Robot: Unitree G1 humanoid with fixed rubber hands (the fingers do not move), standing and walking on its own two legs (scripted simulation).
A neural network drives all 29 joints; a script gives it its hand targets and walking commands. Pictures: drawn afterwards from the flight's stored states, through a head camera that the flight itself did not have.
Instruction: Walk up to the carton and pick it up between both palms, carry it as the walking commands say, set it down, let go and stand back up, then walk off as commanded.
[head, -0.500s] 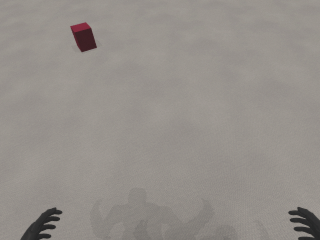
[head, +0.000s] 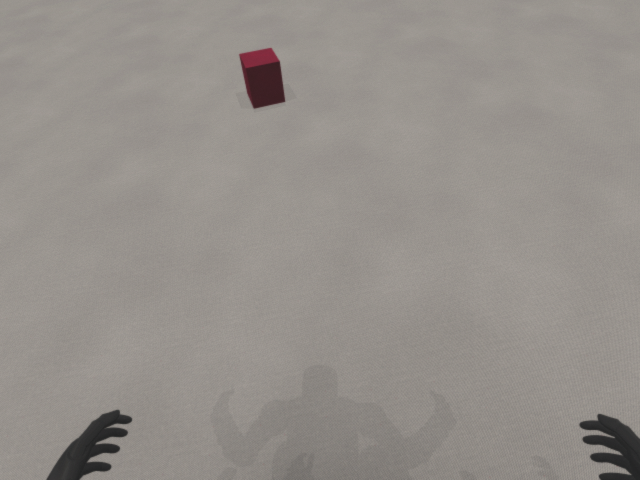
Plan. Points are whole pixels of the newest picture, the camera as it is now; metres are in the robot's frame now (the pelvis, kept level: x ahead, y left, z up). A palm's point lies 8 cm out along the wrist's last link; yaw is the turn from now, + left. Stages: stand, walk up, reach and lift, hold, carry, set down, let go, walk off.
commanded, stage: walk up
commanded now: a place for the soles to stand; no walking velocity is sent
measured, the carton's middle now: (262, 78) +2.39 +0.47 -0.62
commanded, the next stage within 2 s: none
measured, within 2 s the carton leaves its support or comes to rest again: neither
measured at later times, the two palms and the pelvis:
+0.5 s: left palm (80, 351) +0.32 +0.39 -0.04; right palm (511, 280) +0.43 -0.26 -0.05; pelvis +0.22 +0.05 +0.00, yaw +8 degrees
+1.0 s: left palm (94, 268) +0.48 +0.44 -0.04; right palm (456, 202) +0.62 -0.22 -0.05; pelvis +0.41 +0.09 +0.00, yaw +12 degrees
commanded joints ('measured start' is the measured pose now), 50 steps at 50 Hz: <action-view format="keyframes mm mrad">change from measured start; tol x64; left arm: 1 -178 177 39 -51 -6 -26 -6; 50 -55 227 99 -1 29 27 -41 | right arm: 1 196 -272 -81 41 12 -19 -45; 50 159 -205 -71 85 -13 -50 -29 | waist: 1 -118 2 -99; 50 -79 -117 -29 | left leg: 1 612 272 -474 -355 586 245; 10 -622 -90 -42 518 -103 39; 22 395 -47 151 -271 118 21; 24 707 341 -762 -502 211 219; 39 -646 -35 2 512 -129 25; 50 264 -9 146 -261 53 14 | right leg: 1 -539 13 58 6 33 -41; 10 741 -348 722 -837 -4 -275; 25 -577 52 87 217 51 -54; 38 657 -218 486 -762 -115 -216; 50 -90 -126 75 -456 62 -190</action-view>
